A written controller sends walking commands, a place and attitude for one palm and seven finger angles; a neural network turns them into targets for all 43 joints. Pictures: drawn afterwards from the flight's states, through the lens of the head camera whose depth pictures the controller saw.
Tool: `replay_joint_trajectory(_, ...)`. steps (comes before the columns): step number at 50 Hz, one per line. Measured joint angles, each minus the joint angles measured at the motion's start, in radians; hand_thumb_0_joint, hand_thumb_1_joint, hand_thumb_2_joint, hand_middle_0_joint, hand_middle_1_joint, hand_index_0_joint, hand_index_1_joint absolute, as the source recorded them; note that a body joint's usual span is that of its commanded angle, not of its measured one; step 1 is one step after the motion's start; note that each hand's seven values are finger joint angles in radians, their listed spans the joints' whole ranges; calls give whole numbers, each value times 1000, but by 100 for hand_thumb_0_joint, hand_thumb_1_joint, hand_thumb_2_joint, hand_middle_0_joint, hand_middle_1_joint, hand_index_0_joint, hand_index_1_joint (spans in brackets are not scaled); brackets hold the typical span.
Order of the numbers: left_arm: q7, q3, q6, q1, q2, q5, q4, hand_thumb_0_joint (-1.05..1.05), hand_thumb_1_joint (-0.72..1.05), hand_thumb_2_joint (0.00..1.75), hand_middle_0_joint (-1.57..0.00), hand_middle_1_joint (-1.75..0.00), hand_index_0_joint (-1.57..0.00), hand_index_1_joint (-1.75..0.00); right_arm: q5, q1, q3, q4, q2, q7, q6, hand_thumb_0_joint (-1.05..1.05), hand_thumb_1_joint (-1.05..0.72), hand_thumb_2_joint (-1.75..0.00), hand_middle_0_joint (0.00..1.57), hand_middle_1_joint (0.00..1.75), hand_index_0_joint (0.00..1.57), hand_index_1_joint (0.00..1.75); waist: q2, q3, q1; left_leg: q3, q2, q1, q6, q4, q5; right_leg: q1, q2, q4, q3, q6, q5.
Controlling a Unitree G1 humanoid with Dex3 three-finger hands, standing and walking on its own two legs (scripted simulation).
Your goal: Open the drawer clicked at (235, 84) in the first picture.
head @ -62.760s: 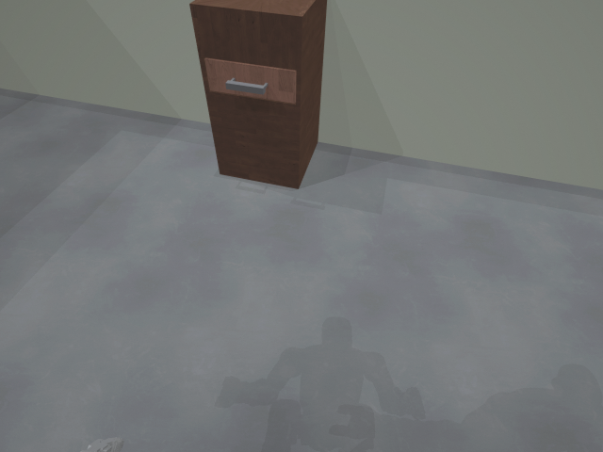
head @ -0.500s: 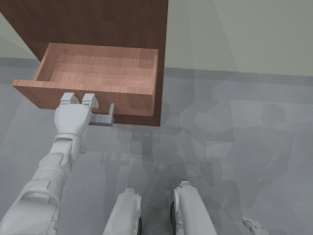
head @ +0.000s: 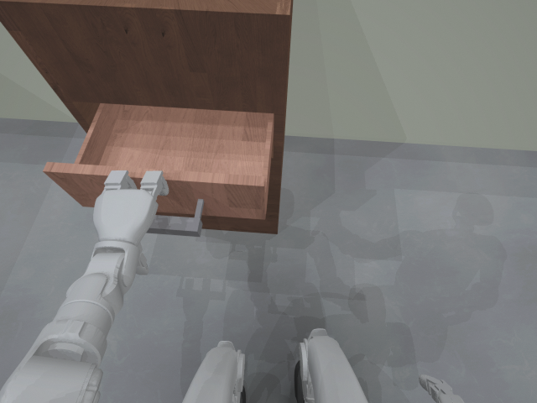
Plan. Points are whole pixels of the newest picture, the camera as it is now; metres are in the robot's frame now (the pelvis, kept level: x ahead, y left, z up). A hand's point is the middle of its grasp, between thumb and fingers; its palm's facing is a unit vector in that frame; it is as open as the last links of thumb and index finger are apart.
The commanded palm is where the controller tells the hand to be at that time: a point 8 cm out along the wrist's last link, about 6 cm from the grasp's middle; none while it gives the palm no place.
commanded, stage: lift the hand off the handle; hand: left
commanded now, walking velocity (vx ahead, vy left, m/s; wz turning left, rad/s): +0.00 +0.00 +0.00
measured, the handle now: (159, 213) +0.44 +0.21 -0.10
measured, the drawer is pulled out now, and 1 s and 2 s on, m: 0.16 0.16 0.16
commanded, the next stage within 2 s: draw the hand back to the body in 1.42 s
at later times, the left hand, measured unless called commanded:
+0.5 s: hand (132, 208) +0.41 +0.22 -0.01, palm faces +0.00 -0.02 -1.00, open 13.7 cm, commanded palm +0.38 +0.22 +0.04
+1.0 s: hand (120, 197) +0.41 +0.23 +0.02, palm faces -0.01 -0.02 -1.00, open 13.8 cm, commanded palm +0.38 +0.22 +0.08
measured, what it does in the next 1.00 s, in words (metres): rises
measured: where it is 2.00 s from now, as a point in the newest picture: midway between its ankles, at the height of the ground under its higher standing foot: outside the picture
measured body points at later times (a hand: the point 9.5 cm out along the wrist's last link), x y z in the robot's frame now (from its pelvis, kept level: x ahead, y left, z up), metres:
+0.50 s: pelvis +0.01 +0.00 +0.03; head +0.12 -0.01 +0.46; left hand +0.40 +0.22 +0.04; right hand +0.11 -0.26 -0.11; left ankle +0.01 +0.12 -0.61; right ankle +0.07 -0.11 -0.61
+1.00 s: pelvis +0.02 +0.01 +0.05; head +0.11 -0.01 +0.49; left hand +0.40 +0.23 +0.08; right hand +0.12 -0.26 -0.08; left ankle +0.01 +0.12 -0.61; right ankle +0.07 -0.11 -0.61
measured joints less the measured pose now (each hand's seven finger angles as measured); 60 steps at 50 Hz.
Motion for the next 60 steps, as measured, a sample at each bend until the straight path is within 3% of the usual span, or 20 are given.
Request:
replay_joint_trajectory(13, -38, -15, 6, 12, -5, -12, -5, 0, -49, 30, -32, -120, -38, -122, 8, 14, 9, -10, 10, -12, 7, 1, -91, -90, 20, 30, 20, 30, -2, 6, 1, 3, 1, 83, 3, -72, 20, 82, 0, -69, 7, 3, 17)
replay_joint_trajectory(25, -27, -14, 24, 19, -11, -15, -26, 0, -49, 30, -32, -120, -34, -121, 14, 22, 6, -9, 6, -10, 22, 1, -91, -90, 20, 30, 20, 30, 0, 9, 7, 9, 3, 148, 7, -126, 32, 146, 2, -120, 14, 6, 28)
replay_joint_trajectory(34, -71, -30, 43, 50, -20, -37, -59, 0, -49, 30, -32, -120, -33, -120, 24, 36, 5, -22, 9, -19, 28, 1, -91, -90, 20, 30, 20, 30, 3, 16, 13, 17, 6, 222, 9, -191, 50, 217, 5, -179, 25, 8, 44)
replay_joint_trajectory(44, -70, -19, 25, 52, -9, -24, -66, 0, -49, 30, -32, -120, -32, -120, 27, 33, 8, -29, 7, -23, 20, 1, -91, -90, 20, 30, 20, 30, -6, 28, 11, 13, 6, 261, 8, -222, 60, 256, 4, -209, 23, 6, 52)
replay_joint_trajectory(60, -122, -52, 50, 83, -23, -53, -125, 0, -49, 30, -32, -120, -32, -120, 40, 49, 7, -39, 11, -27, 24, 1, -91, -90, 20, 30, 20, 30, 5, 34, 21, 16, 8, 370, 10, -312, 85, 364, 5, -295, 29, 8, 74)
